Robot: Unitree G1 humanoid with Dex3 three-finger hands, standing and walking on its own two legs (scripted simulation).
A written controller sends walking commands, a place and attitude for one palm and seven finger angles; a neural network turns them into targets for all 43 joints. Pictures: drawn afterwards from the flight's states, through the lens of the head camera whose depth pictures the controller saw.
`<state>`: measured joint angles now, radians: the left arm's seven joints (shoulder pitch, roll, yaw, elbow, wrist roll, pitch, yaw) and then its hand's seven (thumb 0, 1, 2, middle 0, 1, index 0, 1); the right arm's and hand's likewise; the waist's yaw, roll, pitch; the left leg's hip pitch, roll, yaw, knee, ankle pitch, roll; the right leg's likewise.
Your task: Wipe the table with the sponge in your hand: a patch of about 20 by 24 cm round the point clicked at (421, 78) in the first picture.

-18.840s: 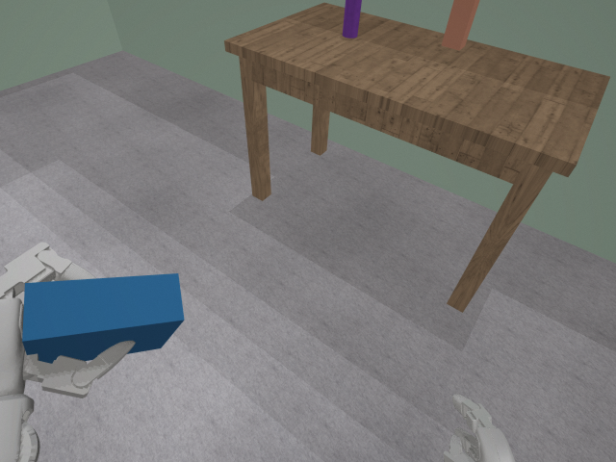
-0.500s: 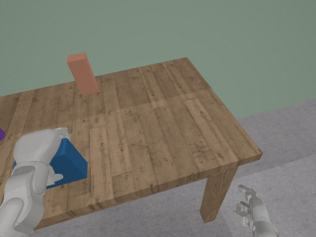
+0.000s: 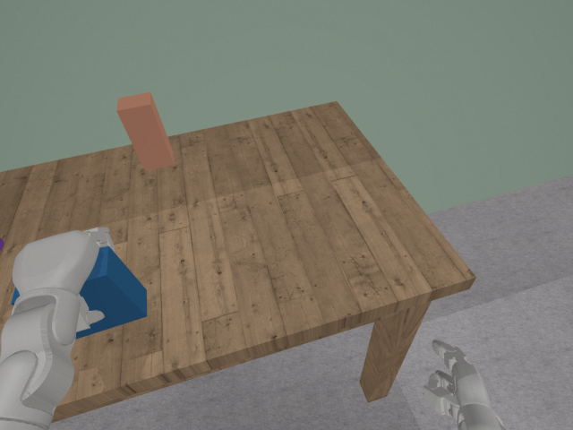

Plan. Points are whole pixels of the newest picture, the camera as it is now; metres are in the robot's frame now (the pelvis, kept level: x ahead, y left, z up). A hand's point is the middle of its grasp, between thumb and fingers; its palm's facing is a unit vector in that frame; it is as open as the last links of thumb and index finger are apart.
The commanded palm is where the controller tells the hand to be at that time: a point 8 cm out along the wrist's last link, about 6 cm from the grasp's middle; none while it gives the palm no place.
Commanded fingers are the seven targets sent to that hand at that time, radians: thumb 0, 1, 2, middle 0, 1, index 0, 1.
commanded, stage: move the sponge above the wiping area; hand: left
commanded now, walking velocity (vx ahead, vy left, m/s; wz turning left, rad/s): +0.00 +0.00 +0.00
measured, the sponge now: (95, 302) +0.24 +0.33 +0.05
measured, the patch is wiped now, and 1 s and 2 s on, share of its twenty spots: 0.00 0.00 0.00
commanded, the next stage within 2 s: lower the sponge onto the table in 0.32 s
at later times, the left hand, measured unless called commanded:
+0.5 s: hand (86, 285) +0.24 +0.32 +0.10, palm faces +0.00 -0.06 -1.00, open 9.2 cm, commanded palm +0.21 +0.30 +0.16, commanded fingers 0.00 0.10 1.30 -1.20 -1.60 -1.20 -1.60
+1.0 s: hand (97, 296) +0.23 +0.30 +0.08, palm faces -0.04 -0.06 -1.00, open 9.2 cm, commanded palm +0.22 +0.30 +0.15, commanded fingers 0.00 0.10 1.30 -1.20 -1.60 -1.20 -1.60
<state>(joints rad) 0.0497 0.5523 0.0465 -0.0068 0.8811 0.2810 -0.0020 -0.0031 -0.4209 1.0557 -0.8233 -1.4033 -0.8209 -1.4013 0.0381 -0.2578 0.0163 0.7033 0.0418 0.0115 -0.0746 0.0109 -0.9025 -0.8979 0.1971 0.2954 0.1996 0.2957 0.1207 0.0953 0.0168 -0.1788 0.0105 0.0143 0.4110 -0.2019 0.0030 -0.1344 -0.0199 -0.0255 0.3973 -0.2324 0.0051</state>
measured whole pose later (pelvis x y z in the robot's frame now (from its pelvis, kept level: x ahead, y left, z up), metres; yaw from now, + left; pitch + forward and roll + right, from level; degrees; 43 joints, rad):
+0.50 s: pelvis +0.00 +0.00 +0.00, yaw +1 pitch -2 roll +0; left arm 0.05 0.53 0.01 -0.05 0.89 0.35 -0.03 0.00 -0.42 1.06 -0.82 -1.40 -0.82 -1.40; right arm 0.01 -0.26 0.03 0.69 0.04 0.02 -0.07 0.01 -0.90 -0.90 0.20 0.30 0.20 0.30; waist 0.13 0.10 0.01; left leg -0.17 0.01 0.01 0.40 -0.20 0.00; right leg -0.13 -0.02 -0.03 0.39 -0.24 0.00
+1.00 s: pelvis +0.00 -0.01 +0.00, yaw +0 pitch -2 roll +0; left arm 0.10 0.52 0.00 -0.04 0.90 0.29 -0.02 0.00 -0.42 1.06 -0.82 -1.40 -0.82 -1.40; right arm 0.04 -0.27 0.01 0.69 0.04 0.01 -0.07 0.01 -0.90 -0.90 0.20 0.30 0.20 0.30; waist 0.13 0.10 0.01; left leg -0.18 0.01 0.00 0.42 -0.21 0.00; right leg -0.14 -0.01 -0.03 0.41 -0.24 0.00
